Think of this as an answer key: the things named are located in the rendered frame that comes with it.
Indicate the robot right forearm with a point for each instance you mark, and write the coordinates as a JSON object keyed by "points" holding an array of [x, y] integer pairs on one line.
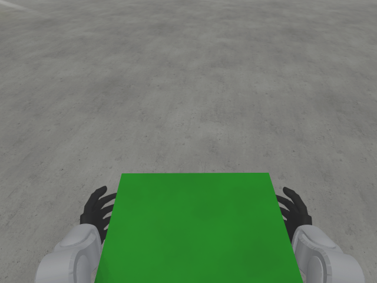
{"points": [[323, 261]]}

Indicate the left robot hand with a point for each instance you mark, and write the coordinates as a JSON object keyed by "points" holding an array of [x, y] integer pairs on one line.
{"points": [[93, 214]]}

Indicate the carton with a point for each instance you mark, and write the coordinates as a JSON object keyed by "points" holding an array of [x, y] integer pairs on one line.
{"points": [[197, 228]]}

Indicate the robot left forearm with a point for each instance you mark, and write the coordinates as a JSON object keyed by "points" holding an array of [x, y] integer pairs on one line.
{"points": [[73, 259]]}

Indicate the right robot hand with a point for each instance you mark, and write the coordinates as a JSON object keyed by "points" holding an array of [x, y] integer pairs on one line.
{"points": [[297, 216]]}

